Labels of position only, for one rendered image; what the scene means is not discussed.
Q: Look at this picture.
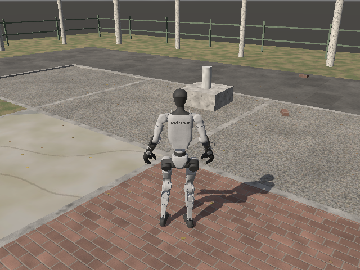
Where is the robot right upper arm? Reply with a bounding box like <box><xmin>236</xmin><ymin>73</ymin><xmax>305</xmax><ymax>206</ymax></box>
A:
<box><xmin>192</xmin><ymin>113</ymin><xmax>208</xmax><ymax>143</ymax></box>

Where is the robot left upper arm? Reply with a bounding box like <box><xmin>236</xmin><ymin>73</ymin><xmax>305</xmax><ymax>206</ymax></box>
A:
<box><xmin>152</xmin><ymin>113</ymin><xmax>169</xmax><ymax>144</ymax></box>

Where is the left robot foot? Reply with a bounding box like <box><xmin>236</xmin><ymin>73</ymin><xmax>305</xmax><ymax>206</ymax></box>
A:
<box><xmin>159</xmin><ymin>211</ymin><xmax>169</xmax><ymax>226</ymax></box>

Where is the left robot hand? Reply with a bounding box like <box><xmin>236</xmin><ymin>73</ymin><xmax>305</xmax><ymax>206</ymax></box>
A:
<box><xmin>143</xmin><ymin>152</ymin><xmax>156</xmax><ymax>164</ymax></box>

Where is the humanoid robot head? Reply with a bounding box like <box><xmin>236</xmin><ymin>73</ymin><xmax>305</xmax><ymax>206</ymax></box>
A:
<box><xmin>171</xmin><ymin>88</ymin><xmax>190</xmax><ymax>115</ymax></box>

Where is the left robot forearm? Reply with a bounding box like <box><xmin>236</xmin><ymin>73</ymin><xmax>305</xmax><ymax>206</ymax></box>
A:
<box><xmin>145</xmin><ymin>135</ymin><xmax>157</xmax><ymax>155</ymax></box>

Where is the right robot hand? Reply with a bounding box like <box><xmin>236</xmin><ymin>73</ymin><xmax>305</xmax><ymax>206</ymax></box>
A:
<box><xmin>201</xmin><ymin>153</ymin><xmax>214</xmax><ymax>164</ymax></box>

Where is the right robot forearm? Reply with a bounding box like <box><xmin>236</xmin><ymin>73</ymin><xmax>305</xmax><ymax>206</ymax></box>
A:
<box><xmin>202</xmin><ymin>135</ymin><xmax>213</xmax><ymax>155</ymax></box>

